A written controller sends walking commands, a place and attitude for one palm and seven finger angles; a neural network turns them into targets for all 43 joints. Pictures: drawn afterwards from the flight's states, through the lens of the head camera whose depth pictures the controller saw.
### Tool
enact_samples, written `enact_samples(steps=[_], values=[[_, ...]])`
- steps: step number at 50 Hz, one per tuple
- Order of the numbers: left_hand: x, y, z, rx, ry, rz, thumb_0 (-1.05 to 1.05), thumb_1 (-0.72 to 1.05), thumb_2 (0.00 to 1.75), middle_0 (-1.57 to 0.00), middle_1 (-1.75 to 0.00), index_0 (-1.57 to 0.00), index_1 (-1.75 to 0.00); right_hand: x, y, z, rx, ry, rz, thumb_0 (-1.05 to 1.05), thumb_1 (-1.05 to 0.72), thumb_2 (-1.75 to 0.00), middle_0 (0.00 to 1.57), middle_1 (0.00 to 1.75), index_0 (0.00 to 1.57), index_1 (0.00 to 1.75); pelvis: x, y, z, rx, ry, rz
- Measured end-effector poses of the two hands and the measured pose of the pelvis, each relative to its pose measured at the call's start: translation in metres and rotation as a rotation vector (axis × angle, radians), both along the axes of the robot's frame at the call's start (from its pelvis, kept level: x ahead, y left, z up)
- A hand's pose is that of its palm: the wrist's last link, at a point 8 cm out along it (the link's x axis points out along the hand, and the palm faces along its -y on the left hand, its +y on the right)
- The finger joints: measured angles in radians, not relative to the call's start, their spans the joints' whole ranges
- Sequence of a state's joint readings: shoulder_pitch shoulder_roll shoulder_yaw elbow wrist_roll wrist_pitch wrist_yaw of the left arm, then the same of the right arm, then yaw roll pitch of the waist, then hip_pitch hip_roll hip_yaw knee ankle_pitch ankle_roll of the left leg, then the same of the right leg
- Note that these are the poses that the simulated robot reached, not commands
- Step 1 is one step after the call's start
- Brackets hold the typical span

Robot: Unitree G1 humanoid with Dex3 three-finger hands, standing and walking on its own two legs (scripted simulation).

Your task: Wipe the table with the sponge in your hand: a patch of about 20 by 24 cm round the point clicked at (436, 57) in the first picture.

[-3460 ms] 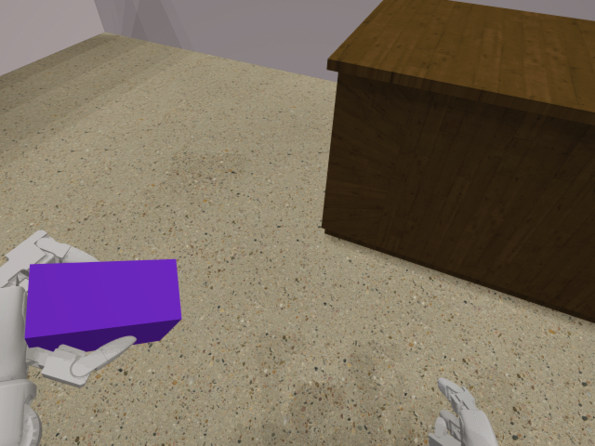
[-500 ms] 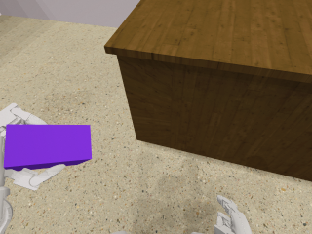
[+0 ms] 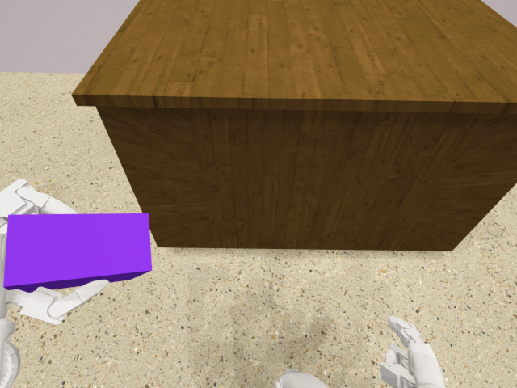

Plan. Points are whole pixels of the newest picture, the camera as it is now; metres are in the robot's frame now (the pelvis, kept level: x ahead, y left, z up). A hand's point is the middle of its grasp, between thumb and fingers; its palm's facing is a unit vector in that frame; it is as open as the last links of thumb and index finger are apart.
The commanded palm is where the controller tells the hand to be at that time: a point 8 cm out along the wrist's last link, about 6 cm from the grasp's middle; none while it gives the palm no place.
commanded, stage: turn to face it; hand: left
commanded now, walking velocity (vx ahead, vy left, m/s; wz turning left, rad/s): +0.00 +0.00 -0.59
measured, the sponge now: (101, 252) +0.23 +0.21 +0.16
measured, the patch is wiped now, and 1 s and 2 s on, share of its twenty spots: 0.00 0.00 0.00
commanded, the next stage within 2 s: take the last steps up to it in 0.42 s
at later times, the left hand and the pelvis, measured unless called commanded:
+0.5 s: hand (195, 259) +0.21 +0.09 +0.19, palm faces +0.13 -0.84 -0.53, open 10.2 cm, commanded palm +0.17 +0.15 +0.18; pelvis -0.06 -0.08 +0.01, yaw -15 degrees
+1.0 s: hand (228, 292) +0.19 +0.05 +0.17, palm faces +0.17 -0.89 -0.43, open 10.1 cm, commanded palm +0.14 +0.12 +0.18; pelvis -0.08 -0.11 +0.00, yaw -14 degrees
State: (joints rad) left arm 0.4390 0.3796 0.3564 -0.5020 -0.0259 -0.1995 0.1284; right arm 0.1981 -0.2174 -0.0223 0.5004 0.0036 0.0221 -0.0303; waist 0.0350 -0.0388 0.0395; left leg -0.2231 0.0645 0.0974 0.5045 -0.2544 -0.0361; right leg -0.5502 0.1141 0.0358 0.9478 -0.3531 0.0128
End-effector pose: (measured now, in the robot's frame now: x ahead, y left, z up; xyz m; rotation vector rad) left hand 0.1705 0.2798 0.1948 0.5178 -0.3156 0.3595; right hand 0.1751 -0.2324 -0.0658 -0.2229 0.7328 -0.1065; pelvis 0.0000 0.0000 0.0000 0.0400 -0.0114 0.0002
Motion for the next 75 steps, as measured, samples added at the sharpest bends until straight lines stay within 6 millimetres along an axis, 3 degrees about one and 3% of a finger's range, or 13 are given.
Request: enact_samples(steps=[8,12,18,25,33,38,42,47,53,58,67,72,75], values=[[0.019,-0.059,-0.004,0.061,0.051,-0.076,-0.01,-0.50,0.98,-0.72,-1.33,-0.75,-1.34,-0.048,-0.011,-0.034,0.156,0.013,-0.049,0.01,-0.90,-0.90,0.20,0.30,0.20,0.30,-0.014,-0.037,-0.009,-0.030,-0.005,-0.128],[0.034,-0.099,-0.010,0.060,0.060,-0.157,-0.01,-0.50,0.98,-0.72,-1.33,-0.75,-1.34,-0.080,-0.043,-0.055,0.154,0.092,-0.108,0.01,-0.90,-0.90,0.20,0.30,0.20,0.30,-0.031,-0.056,-0.013,-0.031,-0.013,-0.156],[0.029,-0.141,0.004,0.103,0.099,-0.294,-0.01,-0.50,0.98,-0.72,-1.33,-0.75,-1.34,-0.131,-0.101,-0.041,0.079,0.140,-0.276,0.02,-0.90,-0.90,0.20,0.30,0.20,0.30,-0.044,-0.070,-0.001,-0.002,0.008,-0.224],[0.016,-0.142,0.014,0.114,0.060,-0.302,-0.01,-0.50,0.98,-0.72,-1.33,-0.75,-1.34,-0.169,-0.141,-0.017,-0.013,0.118,-0.374,0.02,-0.90,-0.90,0.19,0.30,0.19,0.30,-0.056,-0.080,0.006,0.012,0.028,-0.266],[-0.006,-0.142,-0.006,-0.033,0.034,-0.295,-0.01,-0.50,0.99,-0.72,-1.33,-0.75,-1.34,-0.181,-0.138,0.003,-0.068,0.062,-0.354,0.02,-0.90,-0.90,0.19,0.30,0.19,0.30,-0.076,-0.077,0.007,-0.010,0.027,-0.261],[-0.020,-0.141,0.002,0.029,0.023,-0.292,-0.01,-0.50,0.99,-0.72,-1.33,-0.75,-1.34,-0.180,-0.120,0.000,-0.006,-0.012,-0.338,0.02,-0.90,-0.90,0.20,0.30,0.19,0.30,-0.081,-0.082,0.007,-0.030,0.008,-0.262],[-0.022,-0.143,-0.001,0.051,0.052,-0.228,-0.01,-0.50,0.99,-0.72,-1.33,-0.75,-1.34,-0.178,-0.109,-0.020,0.066,-0.003,-0.317,0.01,-0.90,-0.90,0.20,0.30,0.20,0.30,-0.080,-0.093,0.004,-0.035,0.008,-0.273],[-0.015,-0.165,-0.012,0.009,0.039,-0.211,-0.02,-0.50,0.99,-0.72,-1.33,-0.75,-1.34,-0.180,-0.113,-0.051,0.106,0.089,-0.261,0.02,-0.90,-0.90,0.20,0.30,0.20,0.30,-0.086,-0.106,-0.006,-0.038,-0.006,-0.248],[-0.006,-0.185,-0.004,0.033,0.093,-0.279,-0.02,-0.50,0.99,-0.72,-1.33,-0.75,-1.34,-0.184,-0.137,-0.038,0.082,0.155,-0.303,0.02,-0.90,-0.90,0.20,0.30,0.20,0.30,-0.076,-0.114,0.010,-0.002,0.013,-0.244],[0.008,-0.178,0.008,0.112,0.110,-0.282,-0.01,-0.50,0.99,-0.72,-1.33,-0.75,-1.34,-0.176,-0.157,-0.025,0.028,0.155,-0.332,0.02,-0.90,-0.90,0.20,0.30,0.20,0.30,-0.060,-0.114,0.016,0.020,0.025,-0.243],[0.057,-0.151,0.001,0.030,-0.017,-0.253,-0.01,-0.50,0.99,-0.72,-1.34,-0.75,-1.34,-0.115,-0.155,-0.017,-0.064,0.073,-0.338,0.02,-0.90,-0.90,0.20,0.30,0.19,0.30,-0.007,-0.092,-0.001,-0.002,0.019,-0.258],[0.093,-0.149,-0.009,0.008,-0.017,-0.268,-0.02,-0.50,0.99,-0.73,-1.34,-0.75,-1.34,-0.072,-0.128,-0.017,0.006,-0.004,-0.347,0.02,-0.90,-0.90,0.19,0.30,0.19,0.30,0.010,-0.090,-0.005,0.005,0.010,-0.262],[0.103,-0.158,-0.003,0.027,-0.001,-0.290,-0.02,-0.50,0.99,-0.73,-1.34,-0.75,-1.34,-0.054,-0.111,-0.018,0.066,-0.023,-0.322,0.02,-0.90,-0.90,0.20,0.30,0.20,0.30,0.021,-0.093,-0.001,-0.004,0.022,-0.270]])
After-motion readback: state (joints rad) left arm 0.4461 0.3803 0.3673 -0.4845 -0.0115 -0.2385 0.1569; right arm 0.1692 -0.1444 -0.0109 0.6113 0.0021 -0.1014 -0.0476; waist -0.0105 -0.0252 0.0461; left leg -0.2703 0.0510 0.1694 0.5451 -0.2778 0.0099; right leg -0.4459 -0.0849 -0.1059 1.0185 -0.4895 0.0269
